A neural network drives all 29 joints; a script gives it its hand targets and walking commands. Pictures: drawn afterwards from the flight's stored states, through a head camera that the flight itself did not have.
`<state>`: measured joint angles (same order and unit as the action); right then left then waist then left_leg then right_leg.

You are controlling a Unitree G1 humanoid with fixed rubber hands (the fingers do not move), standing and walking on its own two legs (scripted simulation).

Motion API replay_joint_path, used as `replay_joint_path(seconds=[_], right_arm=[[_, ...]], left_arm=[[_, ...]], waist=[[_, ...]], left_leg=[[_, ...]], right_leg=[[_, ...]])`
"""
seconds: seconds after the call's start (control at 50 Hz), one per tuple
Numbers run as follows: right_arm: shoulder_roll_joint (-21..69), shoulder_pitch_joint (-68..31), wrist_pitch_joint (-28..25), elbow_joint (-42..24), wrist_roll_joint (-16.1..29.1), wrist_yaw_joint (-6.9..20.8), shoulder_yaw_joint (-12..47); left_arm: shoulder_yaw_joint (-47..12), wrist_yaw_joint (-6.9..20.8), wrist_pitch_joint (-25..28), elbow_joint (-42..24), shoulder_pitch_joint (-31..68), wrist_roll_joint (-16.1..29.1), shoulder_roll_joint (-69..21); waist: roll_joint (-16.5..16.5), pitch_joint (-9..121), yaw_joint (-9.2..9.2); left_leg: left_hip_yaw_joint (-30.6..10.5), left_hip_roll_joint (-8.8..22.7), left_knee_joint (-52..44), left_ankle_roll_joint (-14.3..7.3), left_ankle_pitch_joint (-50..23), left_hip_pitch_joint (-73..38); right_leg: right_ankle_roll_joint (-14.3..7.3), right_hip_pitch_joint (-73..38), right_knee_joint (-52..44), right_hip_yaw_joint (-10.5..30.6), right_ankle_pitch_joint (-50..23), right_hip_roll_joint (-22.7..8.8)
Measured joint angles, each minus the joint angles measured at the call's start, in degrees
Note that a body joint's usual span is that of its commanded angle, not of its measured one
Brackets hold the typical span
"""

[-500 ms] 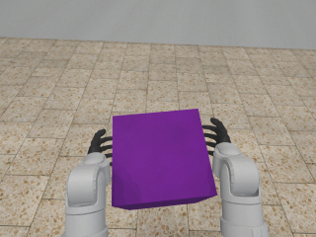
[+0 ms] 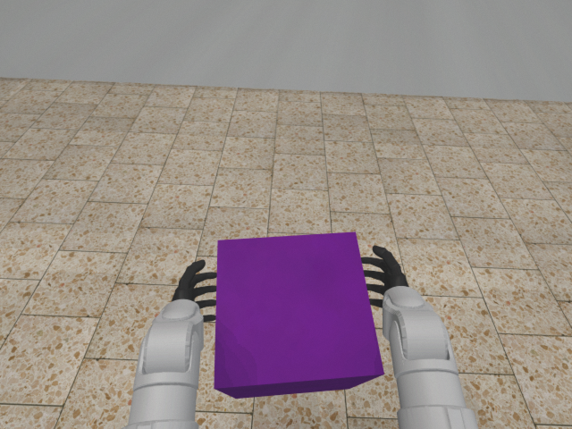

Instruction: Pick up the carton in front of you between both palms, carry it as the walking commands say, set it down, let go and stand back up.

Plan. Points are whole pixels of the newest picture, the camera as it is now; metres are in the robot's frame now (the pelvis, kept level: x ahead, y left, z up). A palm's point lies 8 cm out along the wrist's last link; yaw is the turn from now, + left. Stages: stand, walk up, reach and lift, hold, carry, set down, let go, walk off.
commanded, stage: carry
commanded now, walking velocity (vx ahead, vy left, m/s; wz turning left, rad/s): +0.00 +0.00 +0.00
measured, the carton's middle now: (290, 322) +0.30 +0.00 -0.08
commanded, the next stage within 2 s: hold in 1.48 s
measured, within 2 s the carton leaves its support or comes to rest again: neither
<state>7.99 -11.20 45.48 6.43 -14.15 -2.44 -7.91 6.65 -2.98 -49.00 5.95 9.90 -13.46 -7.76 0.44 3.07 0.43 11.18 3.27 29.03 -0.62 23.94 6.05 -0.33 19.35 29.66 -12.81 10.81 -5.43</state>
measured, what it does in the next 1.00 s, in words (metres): stands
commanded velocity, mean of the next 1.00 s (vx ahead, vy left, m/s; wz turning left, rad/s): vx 0.00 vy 0.00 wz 0.00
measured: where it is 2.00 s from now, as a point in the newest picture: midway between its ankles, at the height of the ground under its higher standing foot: outside the picture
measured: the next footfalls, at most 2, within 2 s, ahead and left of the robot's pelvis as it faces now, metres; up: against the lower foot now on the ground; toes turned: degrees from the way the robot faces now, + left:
none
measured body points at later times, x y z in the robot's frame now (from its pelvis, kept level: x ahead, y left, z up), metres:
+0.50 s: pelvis -0.04 -0.01 +0.00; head -0.06 -0.01 +0.45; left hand +0.25 +0.14 +0.02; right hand +0.26 -0.16 +0.03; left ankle -0.09 +0.08 -0.73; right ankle +0.05 -0.12 -0.73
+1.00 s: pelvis -0.03 +0.00 +0.00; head -0.06 +0.01 +0.45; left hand +0.27 +0.15 +0.03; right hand +0.27 -0.15 +0.03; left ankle -0.09 +0.09 -0.73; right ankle +0.05 -0.12 -0.73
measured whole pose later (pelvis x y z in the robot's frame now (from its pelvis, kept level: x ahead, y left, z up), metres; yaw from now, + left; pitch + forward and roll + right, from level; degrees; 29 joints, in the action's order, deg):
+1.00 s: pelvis -0.03 +0.00 +0.00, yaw +0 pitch +1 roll -1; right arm 8.2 -12.4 41.3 11.2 -14.6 -1.9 -10.0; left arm 8.7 -1.9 -43.3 10.7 12.1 -14.8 -8.1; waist 0.1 5.6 -0.2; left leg 11.4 2.9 32.9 -1.6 23.3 10.7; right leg -0.5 22.5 29.9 -12.4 7.8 -6.4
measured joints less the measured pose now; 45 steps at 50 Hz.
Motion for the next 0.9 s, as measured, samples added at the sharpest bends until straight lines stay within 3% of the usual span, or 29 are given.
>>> replay_joint_path(seconds=[0.1,0.2,0.34,0.48,0.9], right_arm=[[0.27,-1.52,-5.67,6.0,-0.88,1.0,-2.91],[0.42,-2.35,-8.78,7.1,-0.41,0.07,-2.99],[0.44,-2.43,-6.4,3.68,0.23,-0.65,-2.01],[0.33,-1.9,-3.93,5.62,-1.53,0.57,-1.71],[0.09,-0.62,-4.19,2.14,0.77,-0.34,-1.44]], left_arm=[[1.51,1.04,5.79,5.91,1.34,-0.99,-0.19],[3.28,0.77,9.36,7.69,2.87,-0.83,-0.47],[2.89,0.26,6.84,3.86,3.23,-0.21,-0.54],[3.24,1.44,5.44,6.38,2.32,-1.21,-0.38],[1.41,0.25,5.35,2.05,1.88,-0.11,-0.3]], waist=[[-0.48,-0.93,0.19],[-0.71,-0.74,-0.25],[-0.34,0.48,-1.0],[-0.33,1.83,-0.56],[-0.46,0.9,-0.66]], left_leg=[[0.62,-0.28,0.89,-0.26,-0.7,0.59],[0.81,-0.3,1.14,-0.38,-1.59,1.67],[0.55,-0.71,0.74,-0.42,-2.83,2.88],[0.35,-0.45,1.35,-0.22,-2.7,3.52],[0.15,0.01,4.21,-0.62,-0.79,5.47]], right_leg=[[-0.37,0.53,0.16,0.56,-1.35,-0.34],[-0.73,1.15,-0.75,0.69,-2.82,-0.3],[-0.98,1.97,-1.56,0.47,-4.05,-0.7],[-1.19,2.36,-1.34,0.28,-4.01,-0.6],[-0.64,3.77,0.18,0.34,-3.14,-0.62]])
